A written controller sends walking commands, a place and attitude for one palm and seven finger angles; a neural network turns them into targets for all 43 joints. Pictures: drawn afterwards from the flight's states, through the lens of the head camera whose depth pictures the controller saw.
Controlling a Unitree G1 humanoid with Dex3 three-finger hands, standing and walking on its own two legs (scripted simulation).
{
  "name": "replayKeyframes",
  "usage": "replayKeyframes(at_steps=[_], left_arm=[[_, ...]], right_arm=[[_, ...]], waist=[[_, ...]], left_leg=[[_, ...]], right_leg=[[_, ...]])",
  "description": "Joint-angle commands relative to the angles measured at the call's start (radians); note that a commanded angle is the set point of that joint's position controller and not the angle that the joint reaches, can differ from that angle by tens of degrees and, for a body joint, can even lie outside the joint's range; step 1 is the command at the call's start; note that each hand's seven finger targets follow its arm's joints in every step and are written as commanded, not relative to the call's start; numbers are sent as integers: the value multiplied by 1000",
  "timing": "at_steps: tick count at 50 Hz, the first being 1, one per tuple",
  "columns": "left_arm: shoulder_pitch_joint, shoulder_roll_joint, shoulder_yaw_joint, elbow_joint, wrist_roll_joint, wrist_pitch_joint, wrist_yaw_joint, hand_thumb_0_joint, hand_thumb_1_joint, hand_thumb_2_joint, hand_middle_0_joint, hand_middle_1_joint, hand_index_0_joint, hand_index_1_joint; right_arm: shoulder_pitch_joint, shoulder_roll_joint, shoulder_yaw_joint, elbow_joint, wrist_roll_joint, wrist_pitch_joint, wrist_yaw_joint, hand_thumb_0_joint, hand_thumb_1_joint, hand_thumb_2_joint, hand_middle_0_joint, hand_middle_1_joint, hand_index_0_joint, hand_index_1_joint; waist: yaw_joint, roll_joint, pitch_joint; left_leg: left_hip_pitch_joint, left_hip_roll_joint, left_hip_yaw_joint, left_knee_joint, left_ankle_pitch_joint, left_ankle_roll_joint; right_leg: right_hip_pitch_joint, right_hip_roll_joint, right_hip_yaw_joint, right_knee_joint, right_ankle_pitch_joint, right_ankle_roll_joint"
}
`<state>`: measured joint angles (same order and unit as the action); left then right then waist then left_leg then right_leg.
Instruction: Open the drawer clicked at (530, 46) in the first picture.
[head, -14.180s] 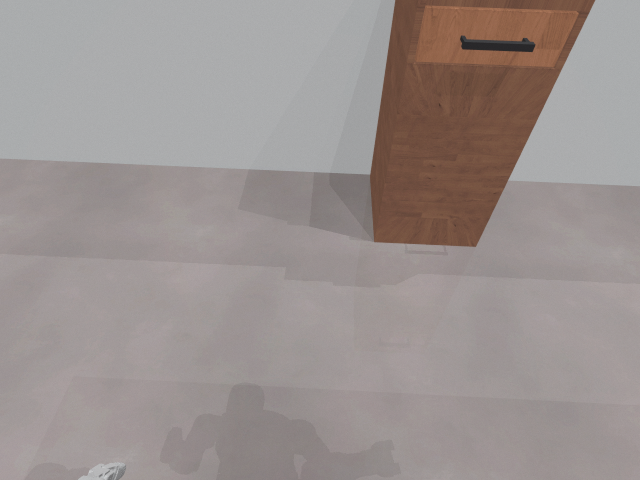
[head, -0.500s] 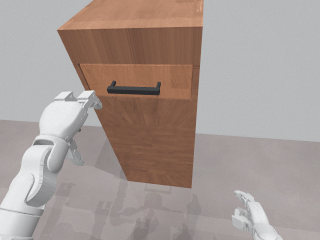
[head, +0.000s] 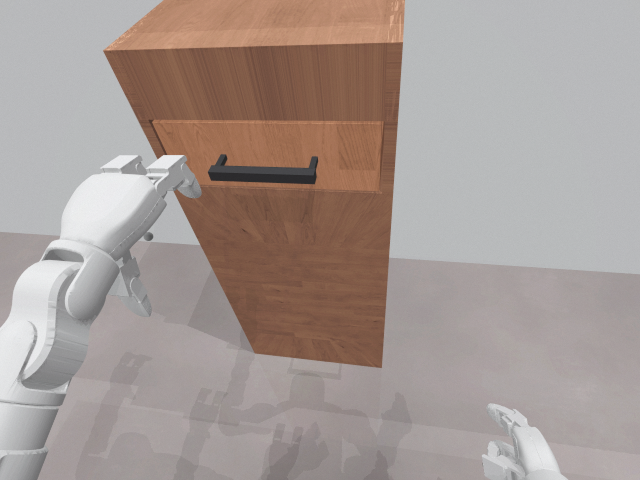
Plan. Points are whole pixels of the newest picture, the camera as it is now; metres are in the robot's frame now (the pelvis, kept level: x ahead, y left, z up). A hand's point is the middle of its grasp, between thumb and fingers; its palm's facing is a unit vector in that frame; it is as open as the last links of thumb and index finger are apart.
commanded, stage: raise the hand with hooked fingers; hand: left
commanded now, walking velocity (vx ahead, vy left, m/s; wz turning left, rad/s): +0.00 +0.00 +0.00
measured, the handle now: (264, 167) +0.57 +0.18 +0.07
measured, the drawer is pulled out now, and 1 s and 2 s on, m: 0.00 0.00 0.00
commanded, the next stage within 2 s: move the hooked fingers above the handle in 0.06 s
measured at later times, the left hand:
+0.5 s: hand (165, 218) +0.35 +0.23 +0.16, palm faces +0.08 -0.06 -0.99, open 13.9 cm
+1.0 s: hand (201, 191) +0.42 +0.22 +0.15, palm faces +0.04 -0.05 -1.00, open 13.9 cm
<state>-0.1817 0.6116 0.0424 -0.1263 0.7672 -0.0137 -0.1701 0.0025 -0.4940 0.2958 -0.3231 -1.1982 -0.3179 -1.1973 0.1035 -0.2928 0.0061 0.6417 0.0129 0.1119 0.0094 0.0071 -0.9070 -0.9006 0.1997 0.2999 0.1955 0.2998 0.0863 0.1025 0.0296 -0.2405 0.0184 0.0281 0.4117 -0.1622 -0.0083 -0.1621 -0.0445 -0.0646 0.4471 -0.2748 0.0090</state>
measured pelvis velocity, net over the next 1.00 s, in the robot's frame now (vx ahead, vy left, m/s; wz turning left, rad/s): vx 0.02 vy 0.00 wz -0.02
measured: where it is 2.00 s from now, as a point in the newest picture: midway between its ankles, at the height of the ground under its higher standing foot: outside the picture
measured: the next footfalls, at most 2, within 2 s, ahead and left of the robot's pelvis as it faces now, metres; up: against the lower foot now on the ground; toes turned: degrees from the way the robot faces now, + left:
none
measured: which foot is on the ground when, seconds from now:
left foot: down 0.00-1.00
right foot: down 0.00-1.00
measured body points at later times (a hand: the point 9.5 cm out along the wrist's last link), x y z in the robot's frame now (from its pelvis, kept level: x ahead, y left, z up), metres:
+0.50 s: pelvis +0.00 +0.00 +0.00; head +0.01 -0.03 +0.45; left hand +0.34 +0.23 +0.22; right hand +0.20 -0.21 -0.11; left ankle +0.04 +0.13 -0.74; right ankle -0.02 -0.12 -0.74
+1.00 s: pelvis +0.02 +0.00 +0.00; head +0.05 -0.04 +0.45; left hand +0.41 +0.22 +0.20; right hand +0.15 -0.25 -0.14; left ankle +0.04 +0.13 -0.74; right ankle -0.02 -0.12 -0.74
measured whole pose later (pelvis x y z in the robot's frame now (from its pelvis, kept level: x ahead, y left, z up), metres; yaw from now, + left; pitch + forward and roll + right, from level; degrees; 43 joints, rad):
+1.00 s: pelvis +0.02 +0.00 +0.00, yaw -1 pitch +4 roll +1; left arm -0.53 0.55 -0.08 0.33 0.88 0.04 -0.09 0.00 -0.49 0.30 -0.32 -1.20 -0.32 -1.20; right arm 0.18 -0.28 -0.01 0.67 0.04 0.16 -0.01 0.01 -0.91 -0.90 0.20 0.30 0.20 0.30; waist 0.03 0.08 -0.02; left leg -0.32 0.02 0.04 0.43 -0.19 -0.01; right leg -0.25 -0.04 -0.05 0.47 -0.29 0.01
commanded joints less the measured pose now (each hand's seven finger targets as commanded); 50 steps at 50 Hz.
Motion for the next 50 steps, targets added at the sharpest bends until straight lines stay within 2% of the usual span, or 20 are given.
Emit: replayKeyframes(at_steps=[1,7,8,9,10,13,16,17,21,24,27,28,32,35,37,38,41,43,44,50], left_arm=[[-340,255,200,-152,8,26,81,0,-500,300,-300,-1200,-300,-1200],[-331,221,130,-146,28,59,50,0,-500,300,-300,-1200,-300,-1200],[-316,226,133,-129,28,62,44,0,-500,300,-300,-1200,-300,-1200],[-352,193,90,-122,32,63,36,0,-500,300,-300,-1200,-300,-1200],[-384,178,71,-128,32,59,32,0,-500,300,-300,-1200,-300,-1200],[-429,182,67,-85,47,47,33,0,-500,300,-300,-1200,-300,-1200],[-499,233,112,-54,59,32,53,0,-500,300,-300,-1200,-300,-1200],[-518,212,91,-35,64,27,57,0,-500,300,-300,-1200,-300,-1200],[-542,221,108,30,68,29,78,0,-500,300,-300,-1200,-300,-1200],[-582,172,43,105,80,44,75,0,-500,300,-300,-1200,-300,-1200],[-604,177,34,102,93,43,67,0,-500,300,-300,-1200,-300,-1200],[-611,150,3,91,93,41,63,0,-500,300,-300,-1200,-300,-1200],[-655,144,-7,138,92,24,67,0,-500,300,-300,-1200,-300,-1200],[-686,173,22,174,97,16,89,0,-500,300,-300,-1200,-300,-1200],[-726,180,28,152,97,5,106,0,-500,300,-300,-1200,-300,-1200],[-721,211,62,165,102,2,119,0,-500,300,-300,-1200,-300,-1200],[-696,215,79,241,103,22,138,0,-500,300,-300,-1200,-300,-1200],[-693,203,67,268,107,35,139,0,-500,300,-300,-1200,-300,-1200],[-700,176,33,267,109,42,134,0,-500,300,-300,-1200,-300,-1200],[-744,131,-32,249,121,44,103,0,-500,300,-300,-1200,-300,-1200]], right_arm=[[-164,-86,-31,-163,8,-53,-2,0,-900,-900,200,300,200,300],[-170,-85,-25,-162,6,-44,-3,0,-900,-900,200,300,200,300],[-167,-88,-27,-160,6,-38,-5,0,-900,-900,200,300,200,300],[-174,-89,-23,-160,8,-35,-8,0,-900,-900,200,300,200,300],[-167,-86,-24,-161,7,-36,-10,0,-900,-900,200,300,200,300],[-152,-84,-22,-147,7,-40,-17,0,-900,-900,200,300,200,300],[-148,-86,-20,-139,8,-42,-20,0,-900,-900,200,300,200,300],[-139,-80,-18,-135,3,-40,-21,0,-900,-900,200,300,200,300],[-132,-82,-24,-133,9,-33,-20,0,-900,-900,200,300,200,300],[-114,-85,-25,-127,11,-22,-23,0,-900,-900,200,300,200,300],[-101,-89,-30,-132,12,-21,-20,0,-900,-900,200,300,200,300],[-103,-87,-31,-139,12,-18,-21,0,-900,-900,200,300,200,300],[-74,-90,-36,-133,16,-17,-26,0,-900,-900,200,300,200,300],[-52,-94,-43,-121,16,-13,-30,0,-900,-900,200,300,200,300],[-42,-94,-47,-124,17,-19,-28,0,-900,-900,200,300,200,300],[-34,-96,-50,-117,14,-19,-28,0,-900,-900,200,300,200,300],[-24,-98,-53,-109,15,-11,-27,0,-900,-900,200,300,200,300],[-23,-101,-54,-107,19,-7,-27,0,-900,-900,200,300,200,300],[-26,-102,-55,-112,19,-3,-27,0,-900,-900,200,300,200,300],[-8,-101,-65,-126,22,8,-28,0,-900,-900,200,300,200,300]], waist=[[12,-30,-285],[4,-54,-299],[1,-69,-276],[-11,-74,-247],[-16,-71,-258],[-23,-85,-255],[-14,-64,-281],[-14,-64,-301],[-10,-57,-316],[-28,-70,-281],[-29,-60,-331],[-33,-58,-333],[-44,-81,-318],[-43,-73,-334],[-36,-72,-381],[-32,-69,-401],[-28,-89,-391],[-32,-110,-376],[-36,-95,-383],[-60,-91,-406]], left_leg=[[134,-50,5,-11,203,25],[140,-49,4,-20,198,29],[130,-49,4,-26,180,28],[124,-48,4,-30,164,28],[137,-48,4,-31,154,30],[139,-46,-1,-34,144,30],[144,-45,-7,-29,148,28],[142,-49,-3,-30,162,29],[135,-44,-1,-25,173,25],[118,-44,3,-29,150,26],[129,-46,2,-20,181,30],[136,-47,2,-18,184,31],[124,-46,0,-17,169,34],[126,-47,2,-7,196,34],[133,-48,2,0,217,38],[134,-46,3,4,238,37],[108,-46,14,14,258,37],[91,-44,19,15,261,39],[99,-47,23,18,255,40],[130,-50,21,40,277,49]], right_leg=[[44,47,16,-61,249,-20],[46,43,14,-56,246,-19],[37,45,11,-61,233,-17],[11,47,9,-68,216,-16],[4,47,9,-73,204,-15],[-7,49,4,-78,182,-19],[4,55,10,-81,177,-25],[15,48,8,-74,187,-25],[24,52,9,-70,198,-29],[-10,49,3,-73,182,-26],[11,50,8,-61,212,-31],[3,51,8,-58,218,-30],[-15,52,6,-60,208,-29],[-19,55,6,-50,233,-32],[1,54,11,-43,249,-32],[14,54,11,-34,272,-33],[26,54,15,-28,306,-33],[22,52,13,-21,330,-29],[14,52,16,-20,329,-28],[-11,56,21,-9,361,-27]])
